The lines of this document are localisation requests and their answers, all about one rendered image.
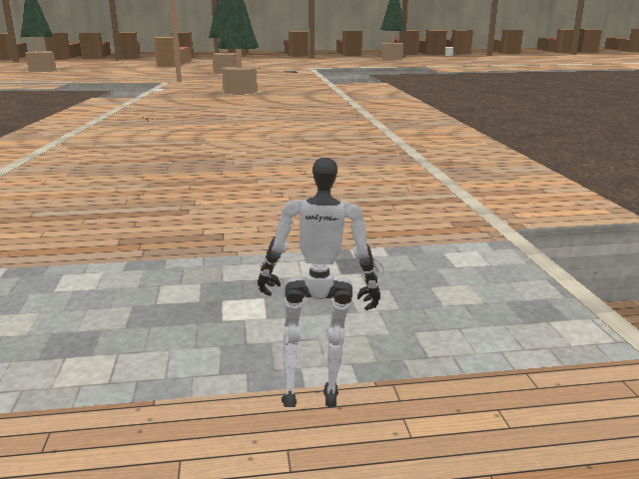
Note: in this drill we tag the left robot shin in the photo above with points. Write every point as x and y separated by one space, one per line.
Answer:
290 361

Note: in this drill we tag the left robot forearm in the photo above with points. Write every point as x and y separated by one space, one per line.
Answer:
270 261

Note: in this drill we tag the robot right upper arm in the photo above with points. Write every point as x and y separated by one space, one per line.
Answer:
353 212

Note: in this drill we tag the robot left upper arm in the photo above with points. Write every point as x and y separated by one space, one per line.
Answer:
291 209

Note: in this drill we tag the right robot forearm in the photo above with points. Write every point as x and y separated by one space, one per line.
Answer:
368 270

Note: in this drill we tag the right robot hand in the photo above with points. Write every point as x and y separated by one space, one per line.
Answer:
374 294

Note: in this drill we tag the humanoid robot torso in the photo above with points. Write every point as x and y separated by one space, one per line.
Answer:
321 230

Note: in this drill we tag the left robot hand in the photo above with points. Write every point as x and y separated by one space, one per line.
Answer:
269 280

